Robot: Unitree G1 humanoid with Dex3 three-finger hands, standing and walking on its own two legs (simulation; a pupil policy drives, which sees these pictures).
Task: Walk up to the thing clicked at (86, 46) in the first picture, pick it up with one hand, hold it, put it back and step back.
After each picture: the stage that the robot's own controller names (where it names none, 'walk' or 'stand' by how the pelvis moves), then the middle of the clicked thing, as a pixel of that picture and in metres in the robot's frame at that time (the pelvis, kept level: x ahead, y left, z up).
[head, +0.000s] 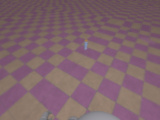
stand; (85, 44) +1.71 +0.17 -0.66
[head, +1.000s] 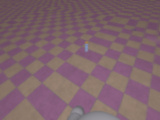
walk; (86, 46) +1.57 +0.25 -0.65
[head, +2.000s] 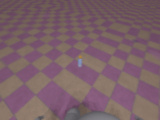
walk; (80, 61) +1.04 +0.23 -0.63
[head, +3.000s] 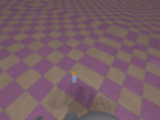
walk; (74, 77) +0.67 +0.21 -0.64
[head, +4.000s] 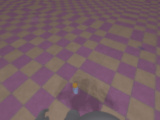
stand; (75, 88) +0.48 +0.18 -0.63
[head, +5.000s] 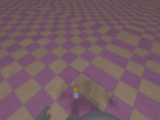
stand; (76, 93) +0.44 +0.16 -0.64
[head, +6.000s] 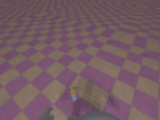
stand; (73, 95) +0.43 +0.22 -0.65
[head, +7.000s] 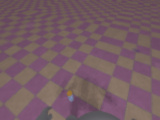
stand; (70, 96) +0.39 +0.25 -0.65
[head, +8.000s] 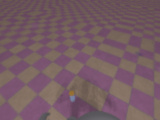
stand; (72, 96) +0.41 +0.22 -0.66
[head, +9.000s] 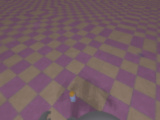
stand; (72, 97) +0.40 +0.21 -0.66
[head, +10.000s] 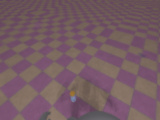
stand; (73, 96) +0.41 +0.21 -0.66
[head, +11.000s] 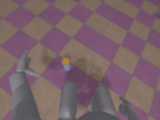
go down; (66, 65) +0.47 +0.21 -0.39
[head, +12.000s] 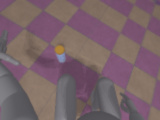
go down; (60, 55) +0.49 +0.25 -0.26
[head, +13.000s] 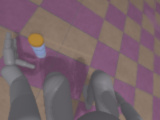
close in; (39, 48) +0.47 +0.29 -0.17
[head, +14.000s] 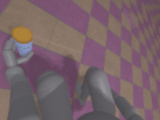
close; (24, 45) +0.46 +0.31 -0.16
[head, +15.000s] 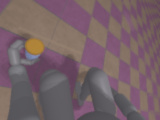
lift; (33, 52) +0.41 +0.27 -0.16
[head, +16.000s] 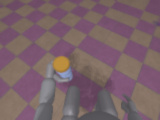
lift; (65, 71) +0.33 +0.17 +0.04
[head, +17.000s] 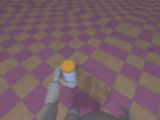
hold; (70, 76) +0.31 +0.15 +0.06
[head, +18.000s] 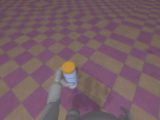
hold; (70, 77) +0.31 +0.15 +0.05
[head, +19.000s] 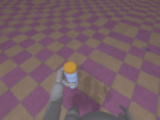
crouch; (71, 77) +0.32 +0.14 +0.03
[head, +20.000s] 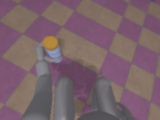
crouch; (54, 52) +0.46 +0.22 -0.04
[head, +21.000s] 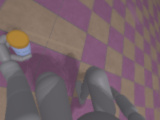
lower; (22, 48) +0.44 +0.30 -0.16
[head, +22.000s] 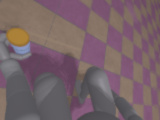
lower; (21, 47) +0.44 +0.30 -0.16
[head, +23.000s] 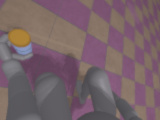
lower; (23, 47) +0.44 +0.30 -0.15
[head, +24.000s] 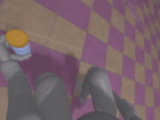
lower; (22, 48) +0.44 +0.31 -0.16
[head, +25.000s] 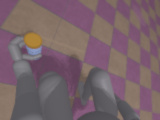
draw back; (34, 49) +0.44 +0.27 -0.16
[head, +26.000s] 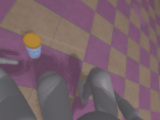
rise; (34, 48) +0.44 +0.28 -0.17
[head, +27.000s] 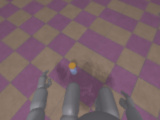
walk; (73, 69) +0.46 +0.19 -0.40
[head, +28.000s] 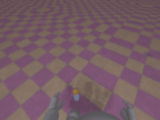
stand; (76, 95) +0.42 +0.16 -0.60
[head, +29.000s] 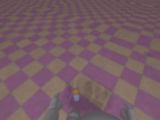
stand; (76, 95) +0.41 +0.16 -0.60
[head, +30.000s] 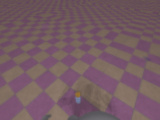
stand; (78, 98) +0.42 +0.15 -0.65
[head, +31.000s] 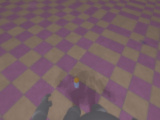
walk; (76, 83) +0.47 +0.13 -0.64
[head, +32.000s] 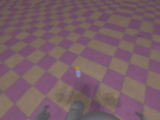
walk; (78, 71) +0.70 +0.22 -0.63
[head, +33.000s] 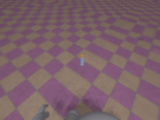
stand; (82, 60) +1.02 +0.17 -0.64
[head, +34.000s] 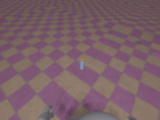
stand; (81, 64) +1.02 +0.17 -0.66
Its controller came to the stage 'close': yes
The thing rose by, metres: 0.69
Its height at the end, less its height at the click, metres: +0.00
